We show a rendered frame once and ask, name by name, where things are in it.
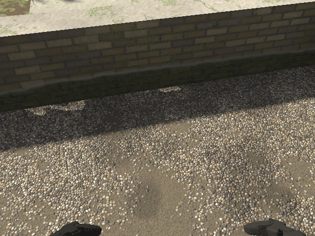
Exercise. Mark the robot right hand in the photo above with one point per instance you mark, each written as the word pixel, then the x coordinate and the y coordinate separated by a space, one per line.
pixel 271 227

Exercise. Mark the robot left hand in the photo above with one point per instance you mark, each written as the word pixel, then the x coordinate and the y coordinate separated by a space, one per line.
pixel 78 229

